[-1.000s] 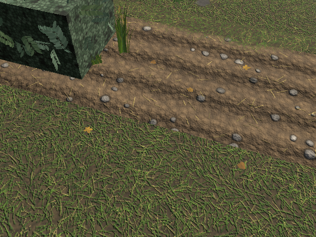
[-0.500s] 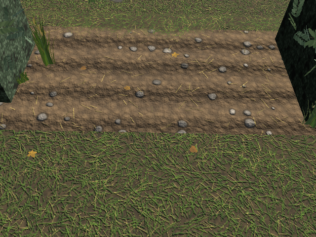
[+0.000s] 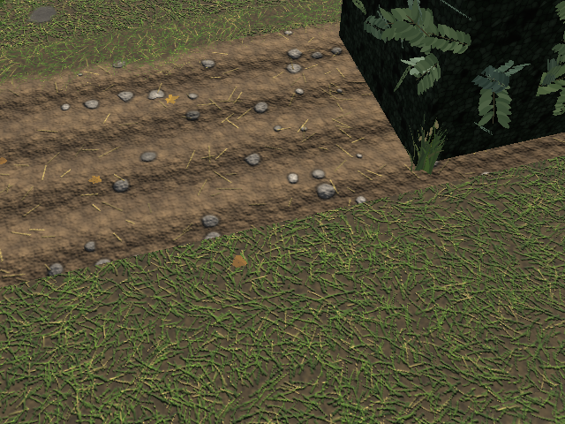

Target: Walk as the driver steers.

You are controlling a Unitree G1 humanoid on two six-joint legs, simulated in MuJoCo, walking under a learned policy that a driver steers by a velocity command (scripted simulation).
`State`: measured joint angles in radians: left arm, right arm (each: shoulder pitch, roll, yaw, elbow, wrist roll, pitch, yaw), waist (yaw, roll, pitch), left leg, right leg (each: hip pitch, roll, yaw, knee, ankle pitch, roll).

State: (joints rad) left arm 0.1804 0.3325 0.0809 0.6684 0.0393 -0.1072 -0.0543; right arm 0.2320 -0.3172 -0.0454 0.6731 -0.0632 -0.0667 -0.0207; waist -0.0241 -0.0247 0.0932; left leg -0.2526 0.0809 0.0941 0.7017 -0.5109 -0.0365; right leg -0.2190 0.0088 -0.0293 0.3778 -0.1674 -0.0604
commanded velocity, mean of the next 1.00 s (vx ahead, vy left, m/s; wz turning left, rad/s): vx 0.00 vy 0.00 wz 0.32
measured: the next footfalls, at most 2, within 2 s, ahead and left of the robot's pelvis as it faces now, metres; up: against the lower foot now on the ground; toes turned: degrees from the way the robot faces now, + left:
left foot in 0.28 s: +0.09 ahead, +0.15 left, +0.00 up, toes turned +5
left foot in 0.58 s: +0.12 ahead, +0.17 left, +0.00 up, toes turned +12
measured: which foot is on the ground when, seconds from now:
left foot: up 0.00-0.26, down 0.28-0.34, up 0.36-0.56, down 0.58-1.00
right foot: down 0.00-0.58, up 0.60-1.00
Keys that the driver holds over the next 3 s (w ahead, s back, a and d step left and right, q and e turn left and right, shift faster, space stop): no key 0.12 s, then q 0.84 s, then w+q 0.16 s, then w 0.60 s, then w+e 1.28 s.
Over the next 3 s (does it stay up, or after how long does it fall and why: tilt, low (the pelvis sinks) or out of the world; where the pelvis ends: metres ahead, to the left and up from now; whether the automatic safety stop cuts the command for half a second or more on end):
stays up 0.92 0.43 -0.19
